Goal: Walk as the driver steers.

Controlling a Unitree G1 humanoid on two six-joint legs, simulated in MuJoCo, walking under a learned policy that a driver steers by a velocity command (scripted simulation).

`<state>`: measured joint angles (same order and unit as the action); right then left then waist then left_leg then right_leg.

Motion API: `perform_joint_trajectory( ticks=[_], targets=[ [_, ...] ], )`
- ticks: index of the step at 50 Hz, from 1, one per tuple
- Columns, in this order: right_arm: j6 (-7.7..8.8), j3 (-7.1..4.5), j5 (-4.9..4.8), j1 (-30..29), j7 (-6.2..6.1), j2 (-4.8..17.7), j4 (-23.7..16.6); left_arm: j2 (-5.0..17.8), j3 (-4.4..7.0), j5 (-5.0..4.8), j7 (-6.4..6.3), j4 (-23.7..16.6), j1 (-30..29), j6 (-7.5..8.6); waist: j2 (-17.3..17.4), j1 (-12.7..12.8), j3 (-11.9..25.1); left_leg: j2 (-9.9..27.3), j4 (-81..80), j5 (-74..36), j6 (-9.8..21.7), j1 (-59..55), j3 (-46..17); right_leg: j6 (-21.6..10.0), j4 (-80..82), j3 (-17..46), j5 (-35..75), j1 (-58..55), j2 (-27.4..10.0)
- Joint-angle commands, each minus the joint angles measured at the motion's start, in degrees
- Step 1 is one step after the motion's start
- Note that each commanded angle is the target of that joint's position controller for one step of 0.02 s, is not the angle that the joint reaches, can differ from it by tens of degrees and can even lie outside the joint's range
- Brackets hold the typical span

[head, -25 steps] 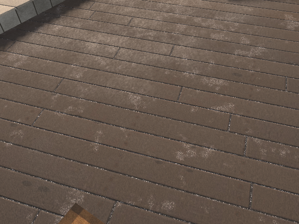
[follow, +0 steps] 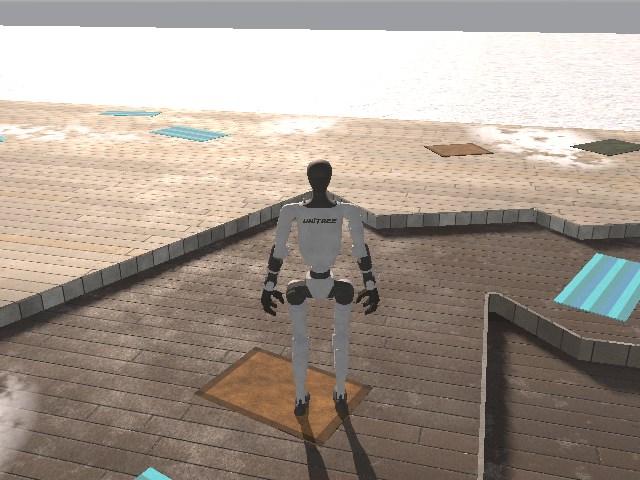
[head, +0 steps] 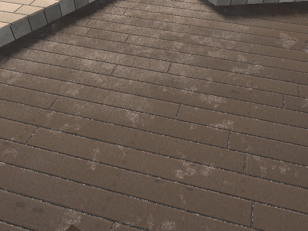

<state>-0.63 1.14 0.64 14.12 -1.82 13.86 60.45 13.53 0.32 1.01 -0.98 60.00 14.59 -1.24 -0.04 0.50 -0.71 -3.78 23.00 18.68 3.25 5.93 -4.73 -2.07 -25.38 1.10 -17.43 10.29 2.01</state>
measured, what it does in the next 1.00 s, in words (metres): walks ahead: left foot, then right foot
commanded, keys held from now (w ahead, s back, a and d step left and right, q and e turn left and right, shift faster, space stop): w+shift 0.32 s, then shift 0.68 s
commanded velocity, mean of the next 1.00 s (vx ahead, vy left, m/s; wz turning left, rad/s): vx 0.36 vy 0.00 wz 0.00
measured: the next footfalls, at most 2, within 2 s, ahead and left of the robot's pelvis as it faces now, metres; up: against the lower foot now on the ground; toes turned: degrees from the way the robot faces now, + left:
left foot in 0.62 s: +0.44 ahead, +0.01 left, +0.00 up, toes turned +3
right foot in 1.00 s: +0.39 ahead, -0.18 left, +0.00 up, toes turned -1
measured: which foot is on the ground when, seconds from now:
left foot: down 0.00-0.22, up 0.24-0.60, down 0.62-1.00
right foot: down 0.00-0.64, up 0.66-0.98, down 1.00-1.00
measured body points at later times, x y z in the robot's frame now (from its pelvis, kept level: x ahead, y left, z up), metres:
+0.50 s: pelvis +0.18 -0.06 +0.00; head +0.20 -0.08 +0.45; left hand +0.09 +0.17 -0.14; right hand +0.36 -0.30 -0.12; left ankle +0.31 +0.06 -0.69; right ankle +0.06 -0.13 -0.74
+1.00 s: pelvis +0.33 -0.05 -0.01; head +0.34 -0.06 +0.44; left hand +0.37 +0.17 -0.16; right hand +0.34 -0.29 -0.17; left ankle +0.40 +0.01 -0.74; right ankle +0.35 -0.18 -0.74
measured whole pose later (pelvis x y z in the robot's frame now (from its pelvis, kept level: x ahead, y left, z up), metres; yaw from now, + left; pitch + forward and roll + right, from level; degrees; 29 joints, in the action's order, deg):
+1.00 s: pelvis +0.33 -0.05 -0.01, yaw -1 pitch -1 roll +1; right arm 1.1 0.0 0.8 16.4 -1.1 10.4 60.5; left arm 9.3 0.1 1.8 -2.0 61.5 13.5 -1.4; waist -0.8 -0.8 -1.5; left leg -4.6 24.5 7.9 5.8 15.6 6.3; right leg -1.7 -31.5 0.8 -16.3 14.7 -1.8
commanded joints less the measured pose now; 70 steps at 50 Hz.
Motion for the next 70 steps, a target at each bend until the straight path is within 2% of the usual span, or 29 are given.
perform_joint_trajectory(
  ticks=[1, 2, 3, 5, 9, 11, 12, 13, 14, 16, 18, 22, 26, 29, 31, 32, 33, 34, 36, 38, 41, 44, 47, 50, 51, 52, 55, 60, 70],
  targets=[
    [-0.19, -2.94, 0.39, 6.7, 0.46, 10.4, -0.8, 6.6, 1.63, 0.75, 1.12, -5.2, -7.0, 0.33, 6.7, -4.1, -7.8, 12.8, -14.4, 36.0, 8.6, 3.7, -19.8, -2.3, -8.8, 0.7, -18.3, 15.9, 0.1],
    [0.02, -3.97, 0.27, 5.3, 0.46, 12.3, -0.7, 3.3, 0.78, 0.84, 1.57, -6.8, -8.4, 0.84, 12.5, -3.6, -11.1, 19.6, -18.3, 36.2, 11.7, 5.3, -27.7, -1.8, -15.5, -3.3, -7.6, 19.7, -0.8],
    [0.76, -4.08, 0.69, 5.2, 0.70, 10.8, -1.2, 5.5, 1.39, 0.96, 1.68, -7.6, -9.9, 1.60, 9.7, -3.9, -11.0, 21.9, -19.9, 30.3, 12.9, 4.9, -30.0, -1.5, -20.7, -1.1, -5.9, 22.5, -3.7],
    [2.55, -4.48, 0.59, 2.4, 1.10, 10.3, -2.5, 7.1, 2.23, 0.52, 2.49, -7.8, -8.3, 3.24, 4.9, -1.2, -6.1, 19.4, -18.3, 17.6, 10.9, -0.1, -22.8, -1.1, -20.8, -0.2, -3.7, 22.5, -5.1],
    [3.81, -5.34, -0.58, -2.3, 1.26, 10.9, -4.0, 4.4, 2.45, -0.45, 2.98, -6.4, -0.4, 4.10, 7.2, 3.9, -4.3, 12.5, -14.1, 14.7, 7.9, 14.0, -9.5, -1.5, -4.1, -7.1, -0.7, -1.7, -1.7],
    [4.04, -5.12, 0.32, -3.8, 1.51, 9.0, -5.2, 6.2, 3.54, -0.32, 1.58, -2.2, 11.8, 4.56, -1.6, 8.6, -3.6, 8.5, 0.7, 14.0, 6.8, 29.2, -5.7, -1.6, 1.2, -6.6, -2.1, -21.4, -0.8],
    [4.80, -3.82, 0.79, -6.3, 1.86, 4.0, -7.5, 10.9, 4.63, 0.97, 0.75, -0.8, 20.4, 5.46, -15.4, 12.1, 0.4, 2.1, 24.2, 9.3, 4.5, 35.3, 2.5, -3.4, 10.3, 13.2, -19.0, -27.3, -14.5],
    [5.49, -3.25, 0.42, -8.1, 2.43, 1.9, -11.1, 13.0, 4.77, 1.26, 0.92, -0.5, 20.2, 5.55, -18.9, 8.8, -0.7, -1.0, 36.6, 7.9, 4.5, 46.8, 1.2, -8.8, 19.6, 39.3, -34.5, -24.8, -24.9],
    [5.54, -3.69, 1.10, -9.7, 2.77, 4.8, -11.2, 10.5, 4.28, 1.10, 1.04, -2.4, 13.2, 5.57, -7.7, 5.0, -5.1, 4.4, 43.1, 1.3, 5.0, 49.4, -2.2, -9.4, 19.3, 37.1, -34.0, -19.2, -25.5],
    [5.71, -4.10, 1.53, -6.2, 4.33, 6.0, -9.6, 8.8, 3.79, 0.39, 1.69, -4.9, 6.8, 6.57, -2.1, 0.8, -2.8, 8.4, 42.0, -6.5, 3.2, 43.7, -0.7, -7.8, 18.9, 25.1, -23.5, -13.9, -19.6],
    [4.86, -3.91, 2.74, -5.4, 5.11, 5.3, -8.5, 6.2, 2.77, 0.48, 1.46, -3.7, 8.6, 7.64, -1.7, -0.2, -5.1, 9.5, 40.8, -8.9, 0.6, 39.6, 2.5, -7.6, 21.4, 16.8, -9.3, -9.7, -15.8],
    [3.58, -2.65, 1.83, -12.0, 4.65, 2.6, -11.3, 4.3, 1.74, -0.10, 1.44, -1.1, 12.7, 8.02, -2.1, -0.3, -7.4, 6.9, 32.5, -12.2, -1.7, 35.3, 9.5, -6.6, 16.6, 2.0, 41.6, -6.7, -10.8],
    [3.83, -1.14, 0.43, -17.7, 3.70, 0.4, -12.9, 4.4, 1.17, -0.16, 0.79, 0.4, 14.6, 7.37, -6.2, 1.8, -5.8, 2.0, 13.0, -19.3, -0.6, 22.0, 13.6, -4.4, 14.0, -2.4, 53.0, -6.2, -8.6],
    [4.40, -2.31, 0.68, -6.7, 2.18, 4.3, -9.3, 5.5, 1.39, -0.45, 0.03, 0.4, 11.6, 7.26, -7.7, -3.1, 0.1, -0.6, 9.3, -19.9, 2.8, 11.1, 11.3, -3.2, 3.3, -1.2, 61.8, -10.8, -10.5],
    [5.79, -3.42, 1.85, 6.5, 1.42, 6.4, -4.5, 5.9, 1.57, -1.55, -0.24, 0.2, 9.6, 6.74, -5.3, -8.7, 5.7, 2.6, 0.6, -31.8, 4.6, -2.8, 8.2, -1.9, -14.5, -2.2, 49.5, -8.6, -8.2],
    [6.15, -4.45, 3.24, 12.3, 1.19, 11.0, -3.2, 2.5, 0.94, -1.91, -0.40, -0.7, 14.2, 6.47, 3.6, -7.3, 12.9, 16.7, 8.9, -61.4, 7.4, -17.3, -2.9, -1.1, -31.7, -4.3, 18.4, 2.0, -4.2],
    [5.29, -4.79, 1.18, 12.0, 1.64, 11.2, -3.6, -1.6, 0.45, -4.59, -0.51, 2.0, 25.7, 5.24, 12.4, -3.0, 26.0, 30.3, 8.8, -76.6, 19.3, -29.0, -21.9, 0.1, -51.6, -0.9, -20.3, 11.7, 3.8],
    [4.53, -4.67, -1.18, 6.4, 2.03, 8.8, -5.7, 3.2, 1.58, -2.06, -0.80, 3.0, 22.9, 4.22, 1.9, -2.7, 23.1, 27.2, 3.7, -62.9, 19.5, -19.8, -20.1, -0.1, -52.4, 4.1, -15.5, 12.6, 1.1],
    [4.18, -2.75, -0.92, -2.9, 1.23, 2.3, -6.6, 1.7, 1.64, 0.56, -0.35, 0.3, 11.9, 3.74, 0.7, -0.5, 5.5, 21.8, -4.8, -43.7, 15.7, -0.8, -11.2, 0.2, -46.0, 2.6, -9.8, 14.1, -2.5],
    [4.33, -1.99, -0.22, -2.5, 0.47, 1.2, -5.1, -0.4, 1.43, 1.49, -0.01, 0.6, 12.5, 1.97, 3.6, 2.0, 1.8, 18.5, -8.1, -41.4, 12.6, 10.5, -4.8, 0.6, -37.4, 2.1, -8.0, 5.9, -3.7],
    [5.00, -1.76, 0.86, -1.0, 0.76, 1.6, -3.7, -2.6, 0.67, 0.72, -0.65, 2.1, 13.0, 0.33, 3.2, 3.1, 3.4, 15.2, -8.0, -38.9, 10.6, 12.7, -0.3, 1.2, -26.2, 0.1, -8.1, 1.3, -2.9],
    [4.12, -2.14, 0.91, 0.8, 0.84, 3.7, -3.0, -0.9, 0.78, 0.42, -1.18, 1.9, 8.8, -0.57, 5.1, 1.4, 4.2, 14.6, -9.8, -20.3, 9.2, 12.5, -1.6, 1.0, -17.7, -1.1, -4.4, 0.5, -2.8],
    [2.54, -2.38, 0.23, -0.1, 0.67, 4.0, -2.9, -1.1, 0.52, 0.59, -1.01, 1.9, 6.0, -0.80, 5.2, 1.3, 0.9, 14.1, -12.7, 3.0, 7.3, 17.1, -3.9, 0.7, -11.4, -2.1, -0.1, -1.8, -2.6],
    [1.62, -2.09, -0.07, 1.4, 0.36, 2.4, -2.2, -0.8, 0.05, 1.18, -1.27, 2.6, 6.6, 0.22, 1.3, 1.4, -3.4, 12.6, -11.7, 10.8, 2.6, 20.6, -4.5, -0.5, 1.7, 1.3, 4.3, -5.4, -5.4],
    [1.42, -2.08, -0.37, 3.4, 0.38, 1.5, -1.9, 1.1, 0.17, 1.24, -1.45, 2.2, 6.3, 0.90, -1.3, -0.2, -4.5, 10.3, -9.8, 8.3, 0.9, 19.7, -3.1, -1.4, 5.6, 6.3, 1.8, -3.2, -9.0],
    [1.11, -1.91, -0.72, 4.7, 0.54, 0.0, -1.5, 1.4, 0.19, 0.10, -1.40, 2.6, 4.3, 1.31, -6.8, -2.1, -6.6, 6.6, -7.7, 1.1, 0.1, 13.3, 1.0, -2.1, 8.2, 8.4, -3.6, 5.9, -9.8],
    [1.16, -1.87, 0.07, 6.5, 0.52, -0.1, 0.4, -0.1, -0.20, -0.70, -1.33, 2.5, 2.4, 2.60, -5.0, -3.2, -3.7, 7.4, -4.1, -8.7, 0.2, 1.2, 1.2, -0.3, 11.0, 6.9, -1.9, 9.8, -8.6],
    [1.67, -1.69, -0.06, 5.6, 0.12, -0.6, 1.7, -1.3, -0.28, -0.50, -1.51, 3.6, 5.7, 2.56, -0.7, -1.6, -3.0, 8.3, -5.3, -9.4, 0.3, 4.2, 0.6, -1.0, 8.2, 4.9, 5.4, 3.3, -7.6],
    [1.55, -1.54, -0.10, 6.4, -0.53, -1.8, 4.0, -2.0, -0.47, -0.46, -1.76, 4.9, 7.3, 2.50, -0.2, -1.1, -2.8, 8.7, -4.4, -13.6, 0.3, 2.9, 0.8, -1.2, 7.5, 4.1, 9.6, 1.3, -7.6]
  ],
)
